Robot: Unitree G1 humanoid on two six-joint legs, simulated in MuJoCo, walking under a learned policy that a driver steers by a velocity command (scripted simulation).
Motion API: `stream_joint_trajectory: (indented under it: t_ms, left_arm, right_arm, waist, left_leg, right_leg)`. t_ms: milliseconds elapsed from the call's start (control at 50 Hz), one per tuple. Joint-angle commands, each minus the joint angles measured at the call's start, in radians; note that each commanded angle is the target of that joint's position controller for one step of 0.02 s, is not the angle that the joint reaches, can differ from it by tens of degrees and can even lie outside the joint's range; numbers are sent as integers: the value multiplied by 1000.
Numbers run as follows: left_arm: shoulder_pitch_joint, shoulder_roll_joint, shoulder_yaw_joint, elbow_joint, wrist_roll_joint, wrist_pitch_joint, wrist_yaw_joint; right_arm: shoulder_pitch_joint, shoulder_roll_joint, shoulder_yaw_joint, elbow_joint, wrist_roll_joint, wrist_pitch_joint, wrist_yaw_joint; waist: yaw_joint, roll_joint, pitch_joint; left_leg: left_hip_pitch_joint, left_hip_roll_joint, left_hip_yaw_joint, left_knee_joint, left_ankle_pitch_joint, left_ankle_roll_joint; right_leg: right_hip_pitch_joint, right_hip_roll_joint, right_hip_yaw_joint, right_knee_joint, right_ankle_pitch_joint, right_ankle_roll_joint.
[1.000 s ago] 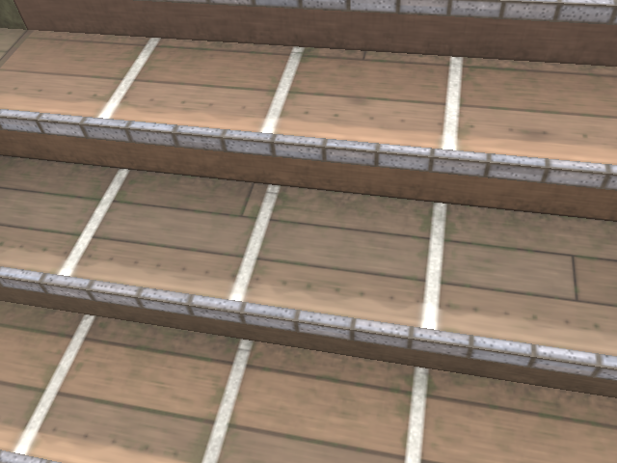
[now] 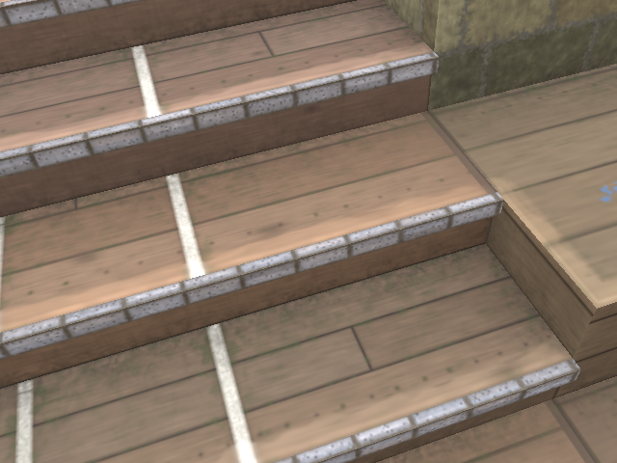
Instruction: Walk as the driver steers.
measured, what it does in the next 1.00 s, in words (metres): climbs: left foot 0.15 m higher, then right foot 0.15 m higher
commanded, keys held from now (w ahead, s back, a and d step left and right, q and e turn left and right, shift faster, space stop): w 0.78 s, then w+q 0.22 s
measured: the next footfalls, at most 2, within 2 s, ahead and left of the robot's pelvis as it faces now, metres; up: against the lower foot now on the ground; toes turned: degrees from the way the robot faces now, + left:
left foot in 0.22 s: +0.28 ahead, +0.09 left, +0.15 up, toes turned +3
right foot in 0.74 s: +0.63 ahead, -0.12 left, +0.30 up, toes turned -9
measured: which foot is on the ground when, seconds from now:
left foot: up 0.00-0.20, down 0.22-0.76, up 0.78-1.00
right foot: down 0.00-0.24, up 0.26-0.72, down 0.74-1.00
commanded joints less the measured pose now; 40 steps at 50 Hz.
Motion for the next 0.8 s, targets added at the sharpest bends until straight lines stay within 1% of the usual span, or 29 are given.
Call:
stream_joint_trajectory:
  t_ms: [20, 60, 100, 120, 140, 160, 200, 220, 240, 260, 280, 300, 320, 360, 380, 440, 480, 520, 560, 580, 620, 660, 680, 700, 720, 740, 760, 780, 800]
  left_arm:
    - [32, 5, -25, 55, 12, -3, 6]
    - [-94, 9, -40, 52, 9, -10, 16]
    - [-29, 14, -51, 103, -49, -41, 46]
    - [-11, 58, -43, 129, -49, -56, 45]
    - [-12, 127, -22, 144, -76, -52, 45]
    - [54, 153, -15, 162, -80, -43, 54]
    - [56, 255, 13, 174, -33, -25, 71]
    - [28, 245, 17, 170, -24, -26, 70]
    - [-20, 212, 17, 122, 4, -47, 71]
    - [2, 6, -19, 100, -8, -82, 31]
    - [-44, 4, -8, 84, -17, -120, -23]
    - [-193, -13, -3, -4, -56, -123, -49]
    - [-311, -37, -21, -79, -48, -119, -49]
    - [-232, -95, -49, -88, -39, -85, -40]
    - [-203, -116, -61, -92, -50, -76, -37]
    - [-231, -140, -99, -132, -57, -60, -32]
    - [-343, -107, -106, -176, -23, -58, -23]
    - [-386, -116, -113, -186, -12, -52, -1]
    - [-493, -127, -124, -226, -25, -55, 12]
    - [-587, -130, -135, -272, -39, -67, 6]
    - [-742, -121, -146, -357, -41, -85, -16]
    - [-938, -178, -186, -442, -43, -92, -49]
    - [-892, -128, -162, -427, -66, -94, -56]
    - [-758, -91, -132, -398, -54, -106, -51]
    - [-509, 17, -76, -322, -63, -97, -35]
    - [-300, 113, -33, -270, -54, -87, -22]
    - [-107, 143, -5, -187, -18, -77, -5]
    - [92, 281, 47, -98, 3, -50, 22]
    - [49, 222, 34, -69, 24, -39, 44]
  right_arm:
    - [-155, 128, 76, -166, 18, -15, 10]
    - [-276, 107, 100, -241, -17, -12, 7]
    - [-361, 94, 116, -287, -52, 0, -9]
    - [-300, 85, 110, -266, -51, 5, -20]
    - [-275, 46, 94, -257, -47, 2, -35]
    - [-257, 19, 79, -245, -46, -9, -35]
    - [-89, -69, 29, -183, -37, 5, -22]
    - [-13, -112, 5, -154, -41, 17, -18]
    - [175, -173, -22, -84, -69, 31, -12]
    - [289, -236, -44, 13, -94, 50, -18]
    - [327, -147, -34, 54, -117, 53, -43]
    - [265, -57, -19, 104, -83, 45, -44]
    - [207, 16, -2, 138, -70, 33, -24]
    - [146, 133, 21, 212, -89, 17, -11]
    - [160, 139, 19, 244, -84, 21, -7]
    - [132, 86, 17, 249, -85, 24, 6]
    - [109, 64, 28, 241, -80, 9, -6]
    - [212, 17, 30, 273, -81, -3, -22]
    - [383, -16, 19, 319, -65, 7, -54]
    - [462, -36, 9, 332, -51, 26, -72]
    - [556, -6, 6, 353, -45, 52, -100]
    - [539, -20, -9, 342, -18, 71, -121]
    - [508, -27, 0, 345, -28, 57, -109]
    - [510, -81, -2, 353, -59, 30, -80]
    - [449, -148, -15, 337, -67, 19, -69]
    - [359, -225, -40, 314, -66, 8, -69]
    - [404, -138, -34, 300, -54, -21, -54]
    - [340, -85, -22, 290, -58, -50, -31]
    - [317, -36, -39, 313, -58, -62, 2]
  waist:
    - [-34, -103, 206]
    - [-79, -89, 261]
    - [-77, -136, 173]
    - [-95, -189, 63]
    - [-119, -164, -1]
    - [-129, -191, -91]
    - [-209, -333, -134]
    - [-236, -341, -135]
    - [-280, -214, -201]
    - [-200, 337, -260]
    - [-209, 204, -284]
    - [-152, 85, -58]
    - [-102, -46, 90]
    - [13, -78, 132]
    - [38, -61, 135]
    - [80, -65, 159]
    - [69, -69, 144]
    - [31, 16, 88]
    - [-62, 55, 69]
    - [-104, 43, 86]
    - [-152, 39, 96]
    - [-177, 19, 137]
    - [-127, 17, 112]
    - [-61, 159, 14]
    - [70, 250, -105]
    - [199, 289, -225]
    - [201, 77, -405]
    - [242, -256, -527]
    - [202, -236, -504]
  left_leg:
    - [-574, -23, -154, 243, 18, 48]
    - [-345, -29, -54, -204, 205, 35]
    - [59, 19, 166, -482, 306, 15]
    - [256, 23, 202, -504, 340, 27]
    - [375, 13, 223, -687, 247, 58]
    - [455, -48, 253, -797, 130, 78]
    - [474, -118, 209, -1076, -111, 93]
    - [547, -109, 107, -1287, -84, 123]
    - [826, -6, -166, -1380, -14, 181]
    - [1103, 247, -679, -1754, 192, 370]
    - [1065, 314, -1007, -1953, -78, 372]
    - [926, 303, -884, -1953, -283, 302]
    - [764, 278, -696, -1894, -220, 241]
    - [638, 209, -421, -1852, -84, 165]
    - [640, 184, -338, -1869, -36, 142]
    - [574, 135, -102, -1893, 51, 101]
    - [395, 89, -1, -1935, 113, 109]
    - [489, 112, -52, -1956, 194, 155]
    - [849, 186, -171, -1940, 253, 167]
    - [1007, 193, -196, -1956, 226, 149]
    - [1148, 231, -240, -2001, 263, 134]
    - [920, 268, -187, -2256, 349, 155]
    - [845, 214, -100, -2253, 730, 146]
    - [888, 240, -72, -2115, 1342, 162]
    - [1058, 225, -24, -1933, 1774, 146]
    - [1067, 237, -35, -1740, 1895, 131]
    - [704, 161, -54, -1426, 1751, 90]
    - [527, -32, -135, -1028, 700, 66]
    - [394, -127, -303, -513, 222, 45]
  right_leg:
    - [73, -318, 265, -232, 67, -113]
    - [-301, -188, 70, -340, 66, -45]
    - [-487, -166, 41, -545, 256, -103]
    - [-420, -192, 44, -588, 444, -142]
    - [-259, -172, -26, -532, 819, -128]
    - [-51, -185, -38, -391, 1420, -126]
    - [318, -283, 28, -113, 1960, -124]
    - [373, -283, 41, 45, 1945, -118]
    - [169, -254, 92, 310, 1720, -136]
    - [-274, 66, 113, 796, 347, -56]
    - [-446, 151, 358, 1210, 156, -44]
    - [-640, 110, 331, 1374, 150, -59]
    - [-706, 74, 298, 1419, 204, -90]
    - [-769, 39, 279, 1539, 232, -117]
    - [-822, 42, 276, 1606, 222, -125]
    - [-989, 3, 222, 1521, 248, -101]
    - [-857, -7, 95, 1319, 408, -41]
    - [-897, -47, -10, 1359, 448, 6]
    - [-1200, -103, 5, 1433, 352, 21]
    - [-1335, -128, -11, 1351, 263, 33]
    - [-1379, -188, -16, 1194, 189, 47]
    - [-948, -185, -109, 772, 19, 32]
    - [-657, -82, -268, 633, -12, 6]
    - [-430, 12, -287, 703, -51, -34]
    - [-330, 46, -227, 619, -42, -89]
    - [-162, 1, -60, 538, 4, -146]
    - [269, -160, 346, 422, -90, -258]
    - [482, -343, 843, -57, -189, -345]
    - [398, -445, 1073, -232, -195, -337]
